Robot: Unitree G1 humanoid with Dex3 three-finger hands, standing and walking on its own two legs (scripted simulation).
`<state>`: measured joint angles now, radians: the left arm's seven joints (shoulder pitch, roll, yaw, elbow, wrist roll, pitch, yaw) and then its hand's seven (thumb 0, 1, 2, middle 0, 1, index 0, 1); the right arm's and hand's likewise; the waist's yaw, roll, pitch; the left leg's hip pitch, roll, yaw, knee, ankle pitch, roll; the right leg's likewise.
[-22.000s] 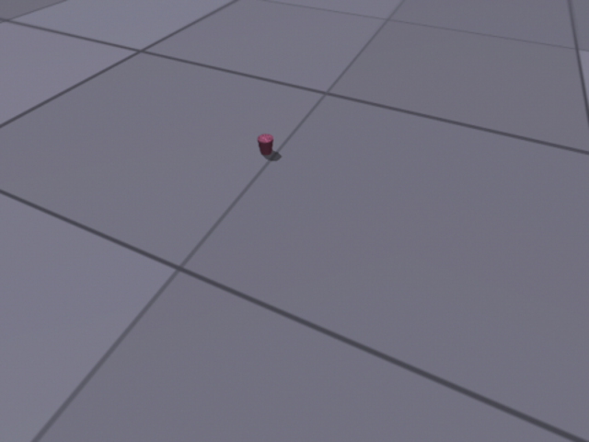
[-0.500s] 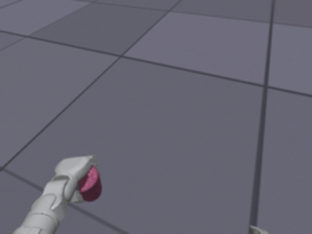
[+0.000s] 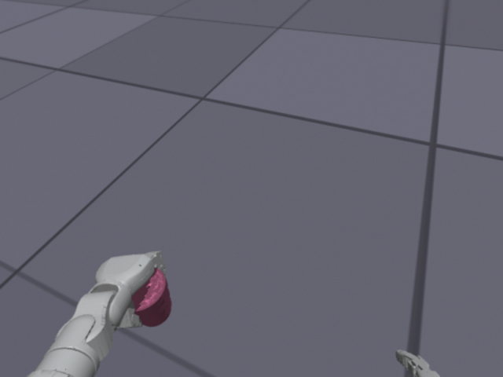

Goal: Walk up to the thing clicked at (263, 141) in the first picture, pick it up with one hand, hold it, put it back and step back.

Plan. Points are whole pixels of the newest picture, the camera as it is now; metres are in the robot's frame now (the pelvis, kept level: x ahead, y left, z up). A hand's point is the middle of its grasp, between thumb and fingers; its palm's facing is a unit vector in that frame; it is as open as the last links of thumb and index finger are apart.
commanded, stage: hold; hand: left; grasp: from above
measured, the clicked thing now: (148, 300) +0.30 +0.22 -0.08
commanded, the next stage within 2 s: crouch in 0.70 s
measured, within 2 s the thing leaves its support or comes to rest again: neither
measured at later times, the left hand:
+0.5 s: hand (131, 300) +0.28 +0.23 -0.03, palm faces -0.46 -0.06 -0.88, open 11.2 cm
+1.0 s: hand (131, 299) +0.29 +0.24 -0.04, palm faces -0.48 -0.07 -0.88, open 11.2 cm
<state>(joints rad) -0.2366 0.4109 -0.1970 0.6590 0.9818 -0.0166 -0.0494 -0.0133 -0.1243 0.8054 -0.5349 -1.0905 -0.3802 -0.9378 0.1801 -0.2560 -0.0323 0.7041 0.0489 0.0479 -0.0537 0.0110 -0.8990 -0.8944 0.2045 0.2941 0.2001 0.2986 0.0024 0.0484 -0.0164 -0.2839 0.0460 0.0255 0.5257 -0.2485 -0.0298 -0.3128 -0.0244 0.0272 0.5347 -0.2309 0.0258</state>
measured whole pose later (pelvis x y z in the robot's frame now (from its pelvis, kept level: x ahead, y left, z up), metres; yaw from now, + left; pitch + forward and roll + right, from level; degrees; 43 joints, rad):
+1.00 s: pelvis +0.01 +0.00 +0.00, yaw +0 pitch +1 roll +0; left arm -0.24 0.41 -0.17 0.69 1.00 -0.05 -0.03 -0.03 -0.14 0.88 -0.49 -1.17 -0.34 -1.01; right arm 0.17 -0.25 -0.03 0.70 0.05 0.05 -0.05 0.01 -0.90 -0.90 0.21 0.29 0.20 0.30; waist -0.01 0.04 0.00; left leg -0.27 0.04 0.02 0.50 -0.24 -0.03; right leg -0.29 -0.03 0.02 0.51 -0.22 0.03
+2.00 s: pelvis -0.05 +0.02 -0.31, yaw -2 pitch +38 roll -7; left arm -0.81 0.68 0.14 1.25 1.27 -0.24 0.32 0.00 -0.15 0.80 -0.48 -1.22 -0.36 -1.03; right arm 0.16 -0.24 -0.03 0.73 -0.10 -0.05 0.09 0.00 -0.91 -0.90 0.21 0.29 0.20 0.30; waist -0.18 0.02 -0.14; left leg -1.99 0.01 -0.11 2.02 -0.69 -0.01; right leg -1.94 -0.03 -0.02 1.93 -0.65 0.06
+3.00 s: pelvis -0.06 +0.03 -0.42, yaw -7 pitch +36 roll -12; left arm -1.02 0.96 0.19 1.44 1.34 -0.31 0.27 -0.02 -0.21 0.89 -0.51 -1.21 -0.39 -1.03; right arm 0.17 -0.29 0.10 0.67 -0.15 0.01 0.16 0.00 -0.92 -0.90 0.21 0.29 0.20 0.30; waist -0.28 -0.02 0.00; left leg -2.30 -0.01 -0.17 2.37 -0.70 0.01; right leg -2.20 0.00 -0.04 2.23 -0.66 0.06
